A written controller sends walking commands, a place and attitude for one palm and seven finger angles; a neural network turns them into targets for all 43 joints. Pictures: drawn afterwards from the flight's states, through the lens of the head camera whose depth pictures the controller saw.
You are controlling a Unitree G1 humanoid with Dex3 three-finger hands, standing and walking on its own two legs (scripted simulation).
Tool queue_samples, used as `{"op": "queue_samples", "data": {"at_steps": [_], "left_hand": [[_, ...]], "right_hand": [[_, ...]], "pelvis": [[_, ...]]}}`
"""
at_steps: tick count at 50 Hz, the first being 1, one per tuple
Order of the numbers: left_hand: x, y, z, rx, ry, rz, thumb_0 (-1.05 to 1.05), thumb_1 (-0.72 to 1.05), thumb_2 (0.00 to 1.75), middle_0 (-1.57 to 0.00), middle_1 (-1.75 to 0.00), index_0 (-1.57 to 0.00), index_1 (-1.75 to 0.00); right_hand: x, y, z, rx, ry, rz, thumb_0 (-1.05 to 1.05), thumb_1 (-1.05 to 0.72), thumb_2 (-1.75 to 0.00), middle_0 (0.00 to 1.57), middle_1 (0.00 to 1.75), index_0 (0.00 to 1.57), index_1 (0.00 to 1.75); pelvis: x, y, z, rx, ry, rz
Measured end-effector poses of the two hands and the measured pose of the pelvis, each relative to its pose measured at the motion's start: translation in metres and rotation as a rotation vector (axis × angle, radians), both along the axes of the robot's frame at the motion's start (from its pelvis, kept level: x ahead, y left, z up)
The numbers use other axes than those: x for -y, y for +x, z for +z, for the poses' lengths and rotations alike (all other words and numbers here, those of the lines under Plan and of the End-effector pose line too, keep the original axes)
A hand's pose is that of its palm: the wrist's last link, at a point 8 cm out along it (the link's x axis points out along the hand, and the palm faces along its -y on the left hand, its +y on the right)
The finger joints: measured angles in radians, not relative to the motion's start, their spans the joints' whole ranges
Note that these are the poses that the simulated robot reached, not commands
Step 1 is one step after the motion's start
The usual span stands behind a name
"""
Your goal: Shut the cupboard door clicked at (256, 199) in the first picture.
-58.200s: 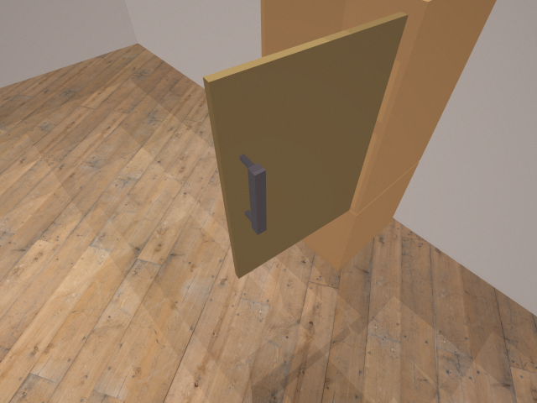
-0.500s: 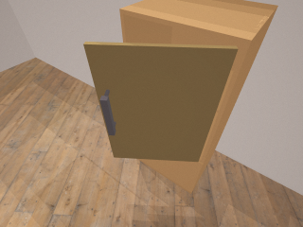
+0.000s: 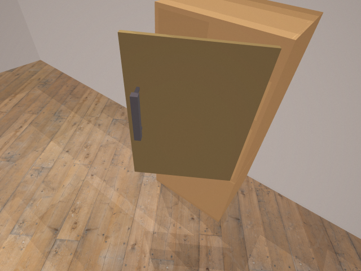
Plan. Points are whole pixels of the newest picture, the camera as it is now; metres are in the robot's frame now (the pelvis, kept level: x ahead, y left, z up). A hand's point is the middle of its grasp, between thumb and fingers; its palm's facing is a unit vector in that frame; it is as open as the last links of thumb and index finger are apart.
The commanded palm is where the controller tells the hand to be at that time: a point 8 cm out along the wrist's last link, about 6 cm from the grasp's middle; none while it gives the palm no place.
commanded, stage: come to a stop and stand still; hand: left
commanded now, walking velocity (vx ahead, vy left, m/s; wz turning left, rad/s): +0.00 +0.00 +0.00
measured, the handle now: (137, 114) +0.57 +0.17 +0.03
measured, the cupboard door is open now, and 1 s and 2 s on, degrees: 32 32 32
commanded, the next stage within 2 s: look again from close up in 0.84 s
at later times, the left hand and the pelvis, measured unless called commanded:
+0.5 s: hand out of the picture -0.05 +0.18 -0.16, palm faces +0.04 -1.00 -0.09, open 7.3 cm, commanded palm none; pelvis -0.03 +0.04 +0.02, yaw -1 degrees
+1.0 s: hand out of the picture +0.04 +0.21 -0.15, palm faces -0.02 -0.98 -0.20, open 7.3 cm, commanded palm none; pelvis -0.02 +0.03 +0.03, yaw -1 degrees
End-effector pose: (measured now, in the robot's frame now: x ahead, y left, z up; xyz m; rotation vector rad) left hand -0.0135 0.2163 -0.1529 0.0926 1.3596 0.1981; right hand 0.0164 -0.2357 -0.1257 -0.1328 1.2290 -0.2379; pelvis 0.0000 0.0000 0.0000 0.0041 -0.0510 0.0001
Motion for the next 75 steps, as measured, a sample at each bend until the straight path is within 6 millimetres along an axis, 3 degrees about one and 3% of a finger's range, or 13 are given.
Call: {"op": "queue_samples", "data": {"at_steps": [3,7,13,20,25,29,36,42,48,58,75], "left_hand": [[-0.01,0.017,-0.003,0.067,0.013,-0.039,0.0,0.91,0.9,-0.2,-0.3,-0.2,-0.3],[-0.021,0.029,0.015,0.124,0.035,-0.047,0.01,0.93,0.9,-0.2,-0.3,-0.2,-0.3],[-0.024,0.023,0.033,0.164,0.048,-0.073,0.0,0.92,0.9,-0.19,-0.3,-0.2,-0.3],[-0.012,-0.028,0.03,0.019,-0.033,-0.06,0.0,0.91,0.9,-0.19,-0.3,-0.2,-0.3],[-0.019,-0.045,0.015,-0.063,-0.094,-0.042,0.0,0.91,0.9,-0.2,-0.3,-0.2,-0.3],[-0.032,-0.038,0.015,-0.084,-0.101,-0.046,0.0,0.91,0.9,-0.2,-0.3,-0.2,-0.3],[-0.053,0.0,0.029,-0.028,-0.054,-0.049,0.01,0.93,0.9,-0.2,-0.3,-0.2,-0.3],[-0.06,0.03,0.033,0.009,-0.009,-0.074,0.01,0.93,0.9,-0.19,-0.3,-0.2,-0.3],[-0.046,0.047,0.035,0.05,0.025,-0.11,0.0,0.92,0.9,-0.19,-0.3,-0.2,-0.3],[-0.024,0.042,0.041,0.056,0.033,-0.112,0.0,0.94,0.9,-0.2,-0.3,-0.2,-0.3],[0.008,-0.002,0.038,-0.059,-0.012,-0.071,0.0,0.92,0.9,-0.2,-0.3,-0.2,-0.3]], "right_hand": [[-0.012,-0.041,-0.004,-0.062,-0.002,-0.044,0.0,-0.91,-0.9,0.2,0.3,0.2,0.29],[-0.033,-0.085,-0.008,-0.154,0.046,-0.03,0.0,-0.91,-0.9,0.2,0.3,0.19,0.29],[-0.047,-0.108,-0.01,-0.216,0.11,-0.014,0.0,-0.91,-0.9,0.2,0.3,0.2,0.3],[-0.04,-0.086,0.015,-0.165,0.064,-0.022,0.0,-0.91,-0.9,0.2,0.3,0.2,0.3],[-0.041,-0.064,0.021,-0.116,-0.01,-0.002,0.0,-0.91,-0.9,0.2,0.3,0.2,0.3],[-0.055,-0.054,0.025,-0.12,-0.024,0.013,0.0,-0.91,-0.9,0.2,0.3,0.2,0.29],[-0.079,-0.043,0.026,-0.154,0.008,0.037,0.01,-0.93,-0.9,0.2,0.3,0.2,0.3],[-0.071,-0.043,0.019,-0.179,0.021,0.013,0.02,-0.94,-0.9,0.21,0.3,0.2,0.3],[-0.051,-0.043,0.008,-0.179,0.041,-0.009,0.02,-0.93,-0.9,0.21,0.3,0.2,0.3],[-0.029,-0.033,0.008,-0.159,0.057,0.01,0.01,-0.93,-0.9,0.2,0.3,0.2,0.3],[-0.014,-0.026,0.009,-0.188,0.061,0.038,0.01,-0.93,-0.9,0.2,0.3,0.2,0.3]], "pelvis": [[-0.001,-0.017,-0.002,0.047,0.072,-0.053],[-0.007,-0.028,0.005,0.045,0.046,-0.026],[-0.008,-0.037,0.011,-0.004,0.008,-0.03],[-0.018,-0.04,0.026,-0.027,-0.022,-0.023],[-0.036,-0.033,0.02,-0.035,-0.037,-0.02],[-0.048,-0.026,0.023,-0.029,-0.024,-0.026],[-0.056,-0.017,0.033,-0.039,-0.031,-0.008],[-0.049,-0.016,0.031,-0.046,-0.02,-0.012],[-0.034,-0.021,0.026,-0.048,-0.002,-0.024],[-0.013,-0.017,0.029,-0.042,0.003,-0.021],[0.004,-0.005,0.032,-0.038,0.005,-0.019]]}}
